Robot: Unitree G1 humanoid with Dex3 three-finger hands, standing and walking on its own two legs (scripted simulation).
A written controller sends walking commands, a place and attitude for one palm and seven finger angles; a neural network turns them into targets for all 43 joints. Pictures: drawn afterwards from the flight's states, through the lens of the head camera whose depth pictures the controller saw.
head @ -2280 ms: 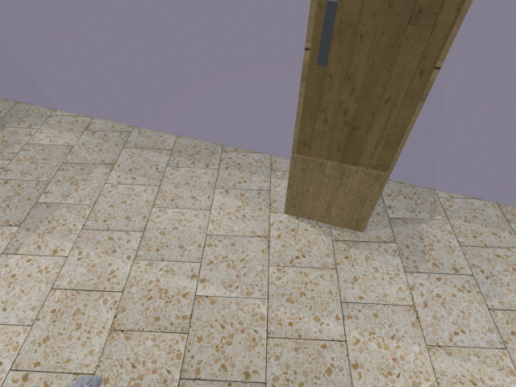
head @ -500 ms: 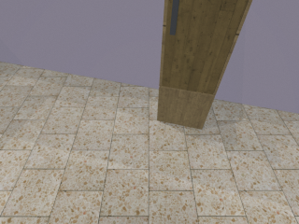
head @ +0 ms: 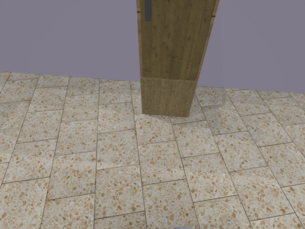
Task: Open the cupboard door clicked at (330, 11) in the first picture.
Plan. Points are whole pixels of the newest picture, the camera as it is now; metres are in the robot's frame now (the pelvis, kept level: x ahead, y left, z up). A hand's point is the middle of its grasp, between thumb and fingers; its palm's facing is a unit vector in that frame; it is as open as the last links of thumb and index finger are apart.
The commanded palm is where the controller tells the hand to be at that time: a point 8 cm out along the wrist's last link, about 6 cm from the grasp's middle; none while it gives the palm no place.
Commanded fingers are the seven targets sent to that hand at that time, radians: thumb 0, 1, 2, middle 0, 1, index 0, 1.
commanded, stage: take the last steps up to it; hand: left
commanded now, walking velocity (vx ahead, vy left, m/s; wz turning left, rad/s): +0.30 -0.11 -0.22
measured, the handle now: out of the picture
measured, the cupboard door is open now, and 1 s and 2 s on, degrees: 0 0 0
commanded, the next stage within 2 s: come to a stop and stand still in 1.18 s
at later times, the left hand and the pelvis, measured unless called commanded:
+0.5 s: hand out of the picture +0.06 +0.19 -0.18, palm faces -0.04 -0.99 -0.10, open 7.4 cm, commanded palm none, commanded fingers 0.00 0.90 0.90 -0.20 -0.30 -0.20 -0.30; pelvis +0.11 +0.03 +0.00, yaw -7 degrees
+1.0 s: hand (131, 142) +0.44 +0.10 -0.17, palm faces -0.19 -0.97 -0.16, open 7.4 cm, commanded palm none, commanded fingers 0.00 0.90 0.90 -0.20 -0.30 -0.20 -0.30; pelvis +0.29 -0.04 -0.01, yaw -8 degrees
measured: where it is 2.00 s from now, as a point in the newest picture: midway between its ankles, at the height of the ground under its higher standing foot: (165, 193)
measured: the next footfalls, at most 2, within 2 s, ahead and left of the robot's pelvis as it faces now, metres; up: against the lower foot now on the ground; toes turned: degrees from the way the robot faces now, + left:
left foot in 0.44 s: +0.18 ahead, +0.12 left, +0.00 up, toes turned +3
right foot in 0.94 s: +0.38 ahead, -0.17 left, +0.00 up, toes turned -17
